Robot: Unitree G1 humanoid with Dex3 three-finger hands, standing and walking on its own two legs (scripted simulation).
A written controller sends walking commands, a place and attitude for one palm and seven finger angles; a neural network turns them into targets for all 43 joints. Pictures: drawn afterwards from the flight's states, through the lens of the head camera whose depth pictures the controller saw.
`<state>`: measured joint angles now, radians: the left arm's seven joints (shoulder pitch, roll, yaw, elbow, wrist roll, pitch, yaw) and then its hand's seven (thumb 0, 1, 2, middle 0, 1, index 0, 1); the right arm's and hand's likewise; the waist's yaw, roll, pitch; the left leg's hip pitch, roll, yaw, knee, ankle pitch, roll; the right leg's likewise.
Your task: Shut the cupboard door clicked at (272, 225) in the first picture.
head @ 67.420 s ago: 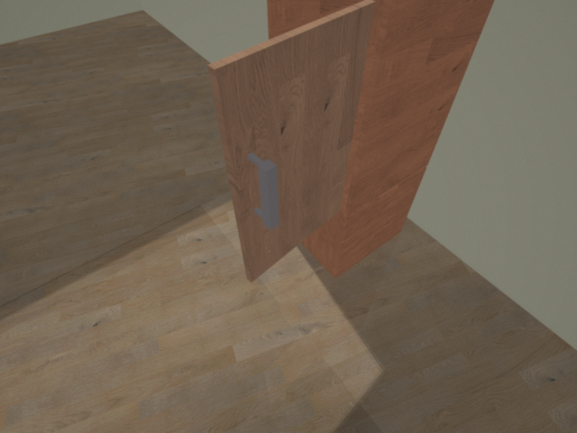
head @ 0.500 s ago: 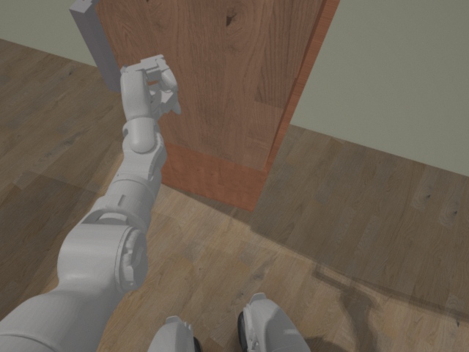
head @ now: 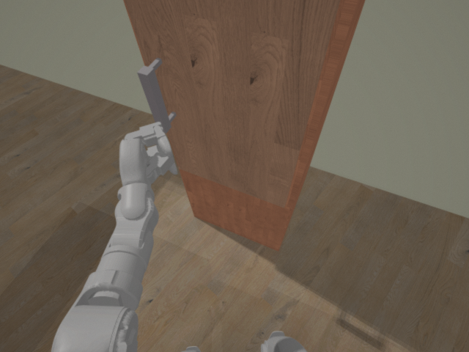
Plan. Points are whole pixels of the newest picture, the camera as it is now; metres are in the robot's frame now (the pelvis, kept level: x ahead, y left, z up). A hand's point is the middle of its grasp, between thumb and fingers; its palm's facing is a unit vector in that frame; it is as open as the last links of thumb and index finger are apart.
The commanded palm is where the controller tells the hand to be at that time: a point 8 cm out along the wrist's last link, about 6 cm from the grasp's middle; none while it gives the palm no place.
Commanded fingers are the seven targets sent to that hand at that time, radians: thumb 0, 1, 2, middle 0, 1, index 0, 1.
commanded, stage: draw the hand back to the body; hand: left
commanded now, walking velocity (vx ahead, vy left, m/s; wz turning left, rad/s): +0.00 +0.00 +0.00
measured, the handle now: (161, 97) +0.63 +0.15 +0.04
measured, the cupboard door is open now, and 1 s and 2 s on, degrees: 0 0 0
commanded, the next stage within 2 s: step back with the hand held close in 1.30 s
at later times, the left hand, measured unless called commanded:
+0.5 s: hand (67, 218) +0.28 +0.20 +0.15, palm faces +0.19 -0.96 -0.22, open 3.4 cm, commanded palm +0.24 +0.24 +0.16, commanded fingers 0.00 0.90 0.90 -0.75 -0.90 -0.75 -0.90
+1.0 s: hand out of the picture +0.18 +0.32 +0.21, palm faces +0.53 -0.74 -0.42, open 6.7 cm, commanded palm +0.14 +0.34 +0.22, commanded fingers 0.00 0.90 0.90 -0.20 -0.30 -0.20 -0.30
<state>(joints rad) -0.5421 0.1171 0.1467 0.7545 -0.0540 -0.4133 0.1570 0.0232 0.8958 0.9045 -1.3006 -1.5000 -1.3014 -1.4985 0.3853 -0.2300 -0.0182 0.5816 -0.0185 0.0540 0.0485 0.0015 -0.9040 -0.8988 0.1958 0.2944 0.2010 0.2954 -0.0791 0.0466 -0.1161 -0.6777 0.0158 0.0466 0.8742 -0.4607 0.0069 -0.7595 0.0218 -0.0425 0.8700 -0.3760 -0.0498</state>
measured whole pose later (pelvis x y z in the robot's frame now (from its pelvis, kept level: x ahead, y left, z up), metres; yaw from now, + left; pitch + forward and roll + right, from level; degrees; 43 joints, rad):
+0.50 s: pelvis +0.00 +0.02 +0.04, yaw +1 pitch -2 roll +0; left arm 0.03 0.25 0.06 0.09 -0.07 -0.12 0.07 0.02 0.89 0.90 -1.01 -1.18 -1.01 -1.18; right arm 0.19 -0.22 0.03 0.55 0.04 0.03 -0.08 0.01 -0.90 -0.90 0.19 0.29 0.20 0.30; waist 0.02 0.05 -0.02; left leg -0.17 -0.01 0.03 0.51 -0.31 0.02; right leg -0.24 0.01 -0.05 0.50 -0.24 -0.03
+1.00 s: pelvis +0.01 +0.03 +0.05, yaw +2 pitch -4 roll -1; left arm 0.48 0.36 0.38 -0.38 -0.07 -0.08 0.11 0.02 0.89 0.90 -0.34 -0.45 -0.34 -0.44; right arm 0.22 -0.22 0.02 0.63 0.01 -0.05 -0.06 0.01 -0.90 -0.90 0.20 0.30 0.20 0.30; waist 0.07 0.08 0.00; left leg -0.06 -0.03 0.01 0.42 -0.29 0.04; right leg -0.11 -0.01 -0.06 0.39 -0.21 0.00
